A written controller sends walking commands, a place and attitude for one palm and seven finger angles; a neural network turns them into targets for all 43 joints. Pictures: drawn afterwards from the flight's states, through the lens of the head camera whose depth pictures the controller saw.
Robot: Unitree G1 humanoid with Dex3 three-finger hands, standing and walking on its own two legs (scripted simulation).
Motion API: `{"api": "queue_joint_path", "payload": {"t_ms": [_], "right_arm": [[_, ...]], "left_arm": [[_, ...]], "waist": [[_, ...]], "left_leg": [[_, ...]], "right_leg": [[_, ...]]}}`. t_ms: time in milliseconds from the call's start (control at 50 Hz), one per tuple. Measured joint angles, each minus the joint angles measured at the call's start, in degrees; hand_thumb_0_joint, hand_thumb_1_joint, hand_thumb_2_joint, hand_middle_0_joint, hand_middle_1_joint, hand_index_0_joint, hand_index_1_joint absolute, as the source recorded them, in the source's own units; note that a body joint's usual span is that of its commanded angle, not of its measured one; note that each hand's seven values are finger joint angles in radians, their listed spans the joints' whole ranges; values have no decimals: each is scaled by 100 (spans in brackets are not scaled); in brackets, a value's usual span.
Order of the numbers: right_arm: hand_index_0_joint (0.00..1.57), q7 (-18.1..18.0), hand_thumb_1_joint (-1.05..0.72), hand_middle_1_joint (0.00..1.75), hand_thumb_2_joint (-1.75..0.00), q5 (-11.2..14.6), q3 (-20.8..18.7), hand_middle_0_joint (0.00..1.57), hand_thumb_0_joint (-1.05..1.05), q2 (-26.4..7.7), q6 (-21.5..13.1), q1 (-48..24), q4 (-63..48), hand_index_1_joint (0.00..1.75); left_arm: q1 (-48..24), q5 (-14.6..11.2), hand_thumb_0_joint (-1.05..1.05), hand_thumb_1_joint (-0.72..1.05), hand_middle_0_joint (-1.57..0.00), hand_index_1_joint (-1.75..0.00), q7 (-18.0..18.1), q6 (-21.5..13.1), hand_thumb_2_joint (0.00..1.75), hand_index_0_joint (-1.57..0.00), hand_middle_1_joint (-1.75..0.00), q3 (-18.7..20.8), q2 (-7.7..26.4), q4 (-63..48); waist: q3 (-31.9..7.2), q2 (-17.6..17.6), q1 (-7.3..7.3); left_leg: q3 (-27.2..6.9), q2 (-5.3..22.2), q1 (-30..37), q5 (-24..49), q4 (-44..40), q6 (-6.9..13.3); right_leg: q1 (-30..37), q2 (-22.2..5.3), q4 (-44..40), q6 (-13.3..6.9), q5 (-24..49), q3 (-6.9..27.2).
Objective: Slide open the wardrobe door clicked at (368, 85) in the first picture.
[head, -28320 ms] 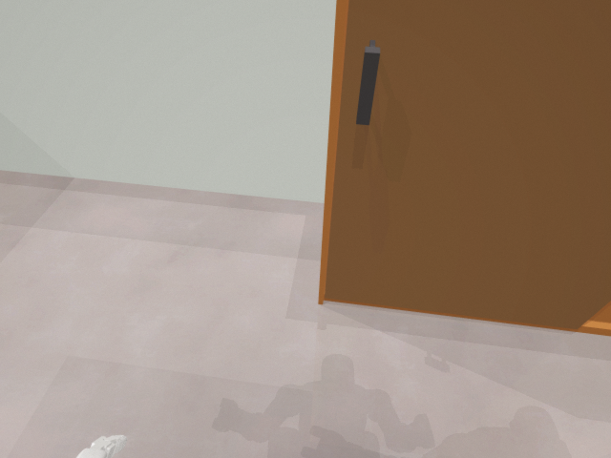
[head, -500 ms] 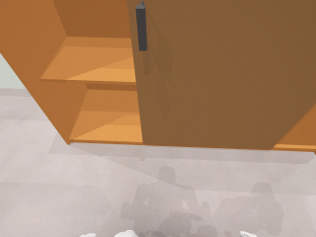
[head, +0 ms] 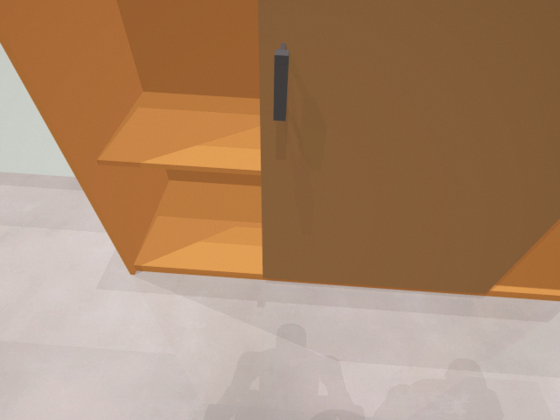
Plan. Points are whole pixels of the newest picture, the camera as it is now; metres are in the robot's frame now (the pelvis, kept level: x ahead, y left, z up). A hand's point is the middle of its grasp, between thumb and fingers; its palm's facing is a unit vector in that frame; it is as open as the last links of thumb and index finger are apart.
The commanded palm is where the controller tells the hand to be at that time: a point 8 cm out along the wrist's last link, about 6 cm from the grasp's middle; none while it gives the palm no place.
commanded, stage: let the arm hang, fingers relaxed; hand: left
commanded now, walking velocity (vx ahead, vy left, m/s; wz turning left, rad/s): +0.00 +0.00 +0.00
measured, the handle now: (281, 82) +0.73 +0.05 +0.13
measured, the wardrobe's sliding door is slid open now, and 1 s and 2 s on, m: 0.54 0.54 0.54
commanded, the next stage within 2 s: look to check the result in 0.30 s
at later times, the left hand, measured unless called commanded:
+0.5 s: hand out of the picture -0.01 +0.19 -0.18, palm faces -0.01 -0.98 -0.18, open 7.3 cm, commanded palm none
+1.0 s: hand out of the picture +0.03 +0.18 -0.18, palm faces -0.01 -0.99 -0.17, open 7.3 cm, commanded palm none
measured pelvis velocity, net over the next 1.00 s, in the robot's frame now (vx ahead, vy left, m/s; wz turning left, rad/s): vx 0.02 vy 0.01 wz -0.01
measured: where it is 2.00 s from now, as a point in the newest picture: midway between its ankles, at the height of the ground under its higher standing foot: outside the picture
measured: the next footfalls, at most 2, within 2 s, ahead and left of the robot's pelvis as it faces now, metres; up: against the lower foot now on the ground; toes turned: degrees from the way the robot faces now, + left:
none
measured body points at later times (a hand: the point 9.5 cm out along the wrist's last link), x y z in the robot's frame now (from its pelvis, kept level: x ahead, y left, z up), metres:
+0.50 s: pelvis +0.00 +0.01 +0.00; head +0.03 +0.02 +0.45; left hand -0.01 +0.24 -0.16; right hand +0.00 -0.21 -0.16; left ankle +0.02 +0.08 -0.74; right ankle -0.01 -0.14 -0.74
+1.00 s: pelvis +0.02 +0.01 +0.00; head +0.04 +0.02 +0.45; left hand +0.03 +0.23 -0.17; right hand +0.04 -0.22 -0.15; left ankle +0.02 +0.08 -0.74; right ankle -0.01 -0.14 -0.74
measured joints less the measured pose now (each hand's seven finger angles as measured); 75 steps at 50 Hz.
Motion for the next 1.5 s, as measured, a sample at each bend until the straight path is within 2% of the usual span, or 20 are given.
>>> {"api": "queue_joint_path", "payload": {"t_ms": [200,500,980,1500], "right_arm": [[20,2,-91,30,-90,0,1,20,0,86,-15,127,140,30],[20,-15,-91,30,-90,15,-34,20,0,162,-15,236,215,30],[20,-36,-91,30,-90,21,-6,20,0,80,-94,-18,223,30],[20,-55,-91,30,-90,29,27,20,0,105,-98,66,304,30]], "left_arm": [[-41,8,0,91,-20,-30,0,-17,90,-20,-30,-10,-103,64],[140,7,0,91,-20,-30,39,1,90,-20,-30,34,-87,183],[-84,-11,0,91,-20,-30,50,-63,90,-20,-30,12,-105,158],[-48,-29,0,91,-20,-30,53,-47,90,-20,-30,20,-49,216]], "waist": [[49,-79,-39],[197,-52,-43],[117,-118,-39],[154,-127,-32]], "left_leg": [[56,-70,23,58,-91,72],[89,-127,-20,18,-83,131],[76,-123,189,-124,-148,106],[51,-141,384,-126,-277,101]], "right_leg": [[-15,-70,-30,67,41,54],[-76,-127,9,115,-9,87],[151,-121,-99,115,-129,80],[356,-135,-236,114,-134,55]]}}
